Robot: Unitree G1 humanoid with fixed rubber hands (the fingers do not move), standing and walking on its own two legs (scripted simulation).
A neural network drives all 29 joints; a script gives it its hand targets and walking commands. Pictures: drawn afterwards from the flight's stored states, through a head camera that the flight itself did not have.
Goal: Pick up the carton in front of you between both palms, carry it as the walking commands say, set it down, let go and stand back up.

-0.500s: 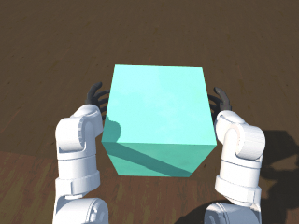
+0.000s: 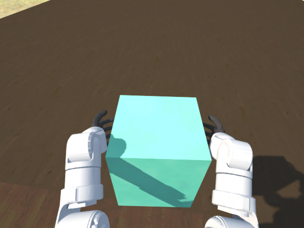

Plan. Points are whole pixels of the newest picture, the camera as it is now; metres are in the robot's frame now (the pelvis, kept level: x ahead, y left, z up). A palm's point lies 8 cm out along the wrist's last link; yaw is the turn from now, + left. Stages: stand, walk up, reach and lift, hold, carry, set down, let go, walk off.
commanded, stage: carry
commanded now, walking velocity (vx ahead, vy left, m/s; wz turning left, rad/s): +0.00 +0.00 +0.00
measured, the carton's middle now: (156, 152) +0.33 +0.00 +0.05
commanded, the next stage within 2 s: none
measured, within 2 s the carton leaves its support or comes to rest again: neither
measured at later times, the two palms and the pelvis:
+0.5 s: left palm (92, 145) +0.29 +0.16 +0.13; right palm (218, 150) +0.29 -0.14 +0.13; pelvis -0.03 +0.00 +0.01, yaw +0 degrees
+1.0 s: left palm (87, 153) +0.27 +0.16 +0.13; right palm (218, 157) +0.27 -0.14 +0.13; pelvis -0.05 +0.01 +0.01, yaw +1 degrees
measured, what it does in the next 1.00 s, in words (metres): shifts its weight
